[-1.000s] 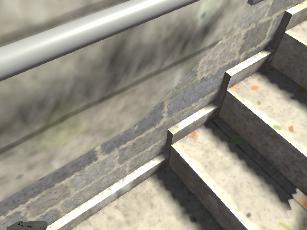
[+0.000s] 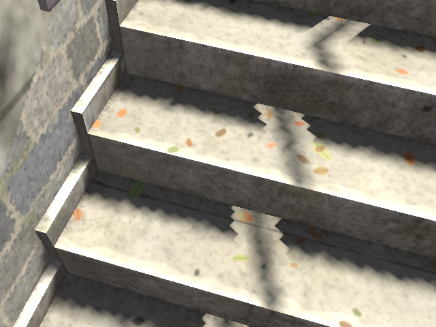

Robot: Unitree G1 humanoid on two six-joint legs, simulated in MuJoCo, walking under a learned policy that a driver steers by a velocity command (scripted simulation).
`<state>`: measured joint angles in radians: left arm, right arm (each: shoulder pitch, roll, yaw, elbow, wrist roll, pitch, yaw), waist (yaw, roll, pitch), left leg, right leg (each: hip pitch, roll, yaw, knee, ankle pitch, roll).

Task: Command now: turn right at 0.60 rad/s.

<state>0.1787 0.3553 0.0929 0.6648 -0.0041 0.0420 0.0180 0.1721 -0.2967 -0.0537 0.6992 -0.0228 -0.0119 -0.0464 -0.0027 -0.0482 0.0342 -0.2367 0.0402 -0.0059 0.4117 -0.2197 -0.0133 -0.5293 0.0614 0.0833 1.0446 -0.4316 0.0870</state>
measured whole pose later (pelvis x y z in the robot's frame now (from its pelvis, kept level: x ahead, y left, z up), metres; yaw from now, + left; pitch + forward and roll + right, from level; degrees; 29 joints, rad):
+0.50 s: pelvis +0.03 -0.06 +0.00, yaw -17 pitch +1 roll +1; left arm 0.32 0.30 0.07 0.71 0.03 0.02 -0.02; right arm 0.21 -0.31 -0.05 0.75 -0.05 0.02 0.03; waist 0.02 0.01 0.01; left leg -0.42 0.00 0.00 0.78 -0.35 -0.02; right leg -0.19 0.10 0.15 0.38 -0.21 -0.07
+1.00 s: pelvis +0.19 -0.09 +0.00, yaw -20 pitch +1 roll +0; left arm 0.08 0.25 0.02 0.68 0.00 -0.04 0.00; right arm 0.37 -0.26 -0.02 0.80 0.02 -0.09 0.00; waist -0.09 -0.02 0.04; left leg 0.00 -0.03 0.00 0.28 -0.29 0.04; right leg -0.50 -0.02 -0.01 0.69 -0.19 0.02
